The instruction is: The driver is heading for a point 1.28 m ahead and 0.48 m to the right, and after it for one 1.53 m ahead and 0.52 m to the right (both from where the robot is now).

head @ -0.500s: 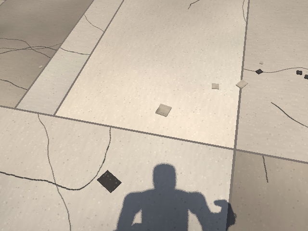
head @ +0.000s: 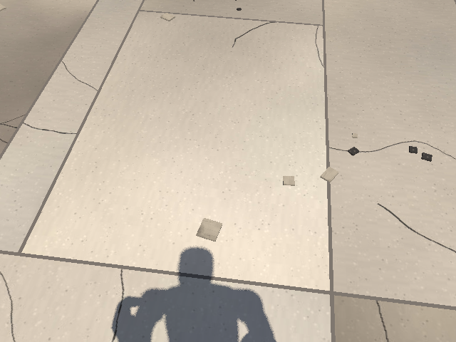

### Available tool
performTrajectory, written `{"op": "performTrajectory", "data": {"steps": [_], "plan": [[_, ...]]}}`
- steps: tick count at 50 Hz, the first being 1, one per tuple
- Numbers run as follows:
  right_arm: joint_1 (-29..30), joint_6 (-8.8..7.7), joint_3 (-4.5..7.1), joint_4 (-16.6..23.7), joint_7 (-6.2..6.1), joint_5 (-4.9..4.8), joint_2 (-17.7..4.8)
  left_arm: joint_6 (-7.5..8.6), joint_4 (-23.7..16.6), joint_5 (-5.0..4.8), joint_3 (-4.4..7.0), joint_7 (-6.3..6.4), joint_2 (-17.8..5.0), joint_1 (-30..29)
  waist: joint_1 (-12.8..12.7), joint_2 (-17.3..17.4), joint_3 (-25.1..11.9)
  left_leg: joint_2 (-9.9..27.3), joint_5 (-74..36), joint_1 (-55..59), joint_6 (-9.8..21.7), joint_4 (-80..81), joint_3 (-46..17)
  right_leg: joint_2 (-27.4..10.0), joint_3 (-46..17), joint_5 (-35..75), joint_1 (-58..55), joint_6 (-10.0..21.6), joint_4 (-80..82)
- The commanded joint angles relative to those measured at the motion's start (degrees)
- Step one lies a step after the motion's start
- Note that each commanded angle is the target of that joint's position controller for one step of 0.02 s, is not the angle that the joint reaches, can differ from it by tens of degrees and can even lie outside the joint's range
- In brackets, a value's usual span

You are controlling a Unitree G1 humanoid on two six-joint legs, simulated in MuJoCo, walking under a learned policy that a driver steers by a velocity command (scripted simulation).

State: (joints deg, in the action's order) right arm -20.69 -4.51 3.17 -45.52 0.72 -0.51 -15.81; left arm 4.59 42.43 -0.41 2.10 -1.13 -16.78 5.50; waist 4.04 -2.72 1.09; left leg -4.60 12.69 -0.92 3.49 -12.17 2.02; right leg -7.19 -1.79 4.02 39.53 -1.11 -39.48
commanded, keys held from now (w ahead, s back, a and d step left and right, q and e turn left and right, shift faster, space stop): w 0.48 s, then w+e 0.10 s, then e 0.42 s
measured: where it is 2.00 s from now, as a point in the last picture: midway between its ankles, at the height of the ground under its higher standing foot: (233, 327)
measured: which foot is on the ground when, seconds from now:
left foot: down 0.00-0.18, up 0.20-0.64, down 0.66-1.00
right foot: up 0.00-0.14, down 0.16-0.68, up 0.70-1.00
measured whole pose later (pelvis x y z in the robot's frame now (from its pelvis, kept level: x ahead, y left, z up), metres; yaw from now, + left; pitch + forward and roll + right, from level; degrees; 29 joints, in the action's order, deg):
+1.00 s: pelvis +0.49 -0.01 +0.00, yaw -14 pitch +1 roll +2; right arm -7.3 -1.8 3.7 -45.9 -1.0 0.8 -16.0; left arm -3.1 40.6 -0.7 4.4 0.7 -17.8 10.1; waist 0.9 -1.2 4.1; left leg 2.7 8.5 -14.3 1.3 -21.8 11.2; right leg -4.5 0.7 -15.9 31.5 -2.9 -48.7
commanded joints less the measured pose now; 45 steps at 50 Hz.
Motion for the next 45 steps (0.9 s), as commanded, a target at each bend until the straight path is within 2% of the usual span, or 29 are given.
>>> {"op": "performTrajectory", "data": {"steps": [1,4,6,7,8,9,10,11,12,13,14,15,17,19,24,27,29,31,32,33,34,35,36,37,38,39,40,42,45], "plan": [[-0.89,-0.36,2.55,1.94,-0.49,-0.57,-10.27,1.13,-5.06,-0.42,0.19,-0.98,-2.86,-6.53,0.39,4.89,4.10,16.12,-11.88,-4.10,8.53,4.77,-6.69,1.95,1.09,4.02,-3.47,0.83,6.42],[-2.19,0.68,2.85,0.44,-0.83,-0.82,-10.75,1.34,-6.34,-0.29,0.56,-1.88,-4.14,-8.04,-0.34,5.48,3.57,18.88,-17.29,3.55,7.20,0.53,-7.56,2.90,0.71,-2.08,-2.39,3.11,9.84],[-1.46,1.34,3.08,0.16,-1.14,-0.67,-11.59,1.35,-5.69,-0.19,1.29,-1.92,-5.79,-4.25,-2.88,7.35,0.55,18.74,-30.70,6.26,5.82,-5.16,-7.14,5.24,2.63,-7.26,-8.65,4.84,10.53],[-0.49,1.77,2.94,0.20,-1.28,-0.50,-11.55,1.31,-3.99,-0.11,2.34,-1.57,-7.49,2.17,-6.63,7.45,-3.75,16.74,-40.14,5.64,4.60,-13.34,-5.35,7.34,4.71,-7.36,-17.73,6.41,11.66],[-0.80,2.00,2.07,0.69,-1.55,0.07,-9.78,1.15,-1.63,0.05,3.61,-0.97,-10.37,11.48,-10.60,6.40,-10.84,13.79,-37.50,-0.95,2.66,-25.81,-3.20,5.09,2.72,-5.36,-33.02,8.66,9.63],[-7.78,1.08,0.16,2.39,-1.16,0.73,-3.95,0.90,-0.86,1.18,4.96,-0.58,-16.40,18.37,-9.22,-4.78,-21.26,6.70,-15.45,-23.12,-1.34,-48.87,-1.11,-10.28,-20.25,-9.59,-57.86,17.31,8.14],[-7.99,-0.01,-0.41,1.32,-0.82,0.13,-2.97,0.67,0.35,0.03,4.32,-0.83,-13.37,20.82,-10.02,-12.23,-26.80,0.06,19.59,-35.07,-2.83,-60.79,-7.21,-15.64,-41.33,-20.53,-64.43,21.54,19.41],[-2.19,-0.89,1.12,2.69,-0.44,-1.55,-8.86,0.62,-0.09,-0.46,3.13,-0.73,-10.08,17.65,-10.85,-7.05,-18.19,3.89,18.43,-41.65,-1.96,-65.08,-10.22,-13.88,-36.28,-27.51,-58.93,18.28,21.96],[3.04,-1.34,1.09,4.44,-0.35,-2.20,-9.31,0.45,-0.78,-0.21,2.62,-0.47,-8.53,13.47,-9.75,-3.46,-10.85,6.96,13.54,-42.83,-1.29,-63.43,-7.92,-11.84,-28.34,-25.89,-50.31,16.20,23.04],[5.43,-1.36,0.97,5.00,-0.51,-1.32,-8.65,0.49,-0.96,0.30,2.12,-0.48,-7.17,10.08,-7.84,-0.01,-5.44,9.36,9.24,-41.43,-1.37,-59.52,-6.59,-9.83,-22.54,-20.29,-41.42,15.55,24.87],[5.08,-0.91,1.29,4.78,-0.67,-0.48,-8.27,0.86,-1.26,0.95,1.69,-0.52,-5.62,8.00,-5.76,-0.77,-3.65,11.41,6.08,-37.77,-1.49,-55.69,-7.06,-7.86,-18.72,-15.43,-35.71,14.82,26.38],[3.42,-0.28,1.21,4.15,-0.66,-0.32,-7.26,1.08,-1.34,1.24,1.56,-0.59,-5.11,6.88,-4.28,-1.79,-3.21,12.06,4.44,-34.49,-1.86,-54.25,-7.09,-6.50,-16.27,-12.92,-32.30,14.73,28.01],[1.71,0.79,0.81,3.39,-0.85,-0.13,-5.31,1.77,-0.55,0.79,1.81,-0.62,-5.68,6.86,-2.97,-1.73,-2.69,12.47,2.90,-32.71,-2.96,-51.42,-6.24,-5.77,-12.16,-8.01,-28.93,15.71,30.46],[5.03,1.15,0.59,4.58,-1.08,0.33,-4.86,2.00,0.52,0.57,2.19,-0.25,-6.93,7.76,-3.25,-0.77,-0.67,13.00,-1.48,-35.38,-4.32,-46.06,-5.85,-5.43,-8.88,-4.21,-28.22,16.16,32.19],[14.99,0.08,-0.34,6.72,-0.25,0.21,-2.81,1.15,2.55,-0.13,2.58,0.70,-8.61,11.28,-6.76,0.01,1.47,11.03,-17.14,-33.92,-4.90,-26.76,-3.36,-2.36,-1.83,-2.85,-30.13,13.18,32.83],[20.83,-0.57,-0.37,8.68,0.51,-0.16,-3.07,0.24,4.61,-0.82,2.86,0.86,-9.45,15.72,-8.88,0.33,2.84,9.29,-18.03,-33.32,-4.88,-20.75,-3.39,-3.94,-4.08,-4.21,-33.46,13.18,30.78],[22.38,-1.11,-0.09,9.53,1.12,-0.28,-4.05,-0.53,5.22,-1.06,3.15,1.19,-9.87,16.47,-8.49,-0.31,3.07,8.61,-15.46,-33.43,-4.10,-17.63,-4.45,-5.60,-6.18,-3.77,-36.91,12.61,28.00],[20.17,-1.73,0.60,9.01,1.33,0.41,-5.73,-1.38,5.50,-0.83,3.44,1.74,-10.17,15.78,-6.50,-1.53,1.79,7.14,-12.86,-29.25,-2.93,-14.90,-4.53,-5.69,-7.70,4.31,-39.24,10.72,22.60],[16.39,-2.06,1.17,7.95,1.20,0.84,-6.74,-1.77,5.30,-0.79,3.52,1.94,-10.33,14.66,-4.16,-2.22,-0.62,5.88,-13.60,-23.39,-1.89,-13.03,-3.39,-4.32,-7.32,10.99,-39.28,9.28,17.65],[10.02,-2.40,2.20,6.14,0.81,1.51,-9.02,-1.85,4.73,-0.62,3.09,2.02,-9.17,14.08,-1.08,-1.52,-5.50,6.10,-20.16,-12.58,-0.25,-11.65,-2.61,-0.75,-5.66,14.23,-36.76,7.01,9.37],[2.22,-2.41,3.19,5.32,0.19,2.78,-13.08,-1.65,2.28,0.62,1.92,2.07,-5.93,13.14,1.68,3.72,-14.82,15.54,-38.38,4.50,3.11,-17.06,-10.10,3.77,-3.37,0.44,-26.64,3.96,-5.75],[1.26,-1.14,3.68,5.41,-0.08,2.67,-15.94,-1.19,2.61,0.72,0.16,1.76,0.01,23.97,-2.26,19.47,-24.52,32.07,-49.74,24.73,13.12,-19.32,-28.42,11.31,-0.44,-42.32,-6.34,-0.24,-26.24],[0.84,-0.12,2.82,6.69,-0.12,1.90,-11.65,-1.27,3.42,-0.68,1.56,1.94,-6.17,23.03,0.37,15.55,-28.35,30.44,-40.66,22.12,12.98,-15.81,-31.76,9.51,-6.91,-44.07,-4.33,-0.74,-32.81],[3.95,0.41,1.96,6.95,-0.45,1.47,-8.82,-1.76,1.92,-1.91,2.71,2.15,-9.04,17.17,0.45,12.27,-20.02,27.93,-36.98,15.92,10.99,-14.11,-23.65,7.22,-5.47,-40.97,-0.32,-0.97,-34.72],[7.36,0.74,1.52,6.65,-0.74,1.17,-7.49,-2.48,1.12,-1.61,2.78,2.59,-8.39,14.24,-0.94,9.46,-14.32,25.52,-35.52,8.57,9.76,-12.29,-18.83,5.09,-3.39,-37.42,0.29,-1.60,-33.38],[10.12,0.93,1.10,6.44,-0.82,1.11,-6.07,-3.53,1.06,-0.95,3.13,2.85,-8.05,13.74,-2.52,8.96,-10.22,24.09,-33.79,1.15,9.50,-10.16,-14.99,3.51,-2.89,-34.59,-1.61,-2.20,-31.69],[12.44,0.88,1.11,6.10,-0.78,1.65,-5.91,-4.85,0.98,-0.96,3.22,2.98,-6.78,14.97,-4.64,10.46,-7.98,22.63,-31.02,-6.16,9.13,-7.41,-11.47,2.24,-2.52,-32.52,-6.38,-2.58,-29.63],[15.88,0.63,1.48,5.78,-0.80,2.27,-6.36,-6.64,0.19,-0.97,3.09,3.31,-4.65,15.74,-6.40,11.42,-5.59,21.85,-27.90,-13.33,10.00,-3.46,-6.66,2.53,-0.44,-29.89,-10.42,-3.34,-26.09],[17.20,0.73,2.29,4.91,-1.62,1.78,-8.15,-7.29,-2.25,-0.24,2.97,2.99,-3.89,12.75,-6.20,9.89,-5.99,22.83,-25.99,-13.27,10.49,-1.76,-2.58,1.37,-0.01,-22.97,-11.68,-2.87,-17.75]]}}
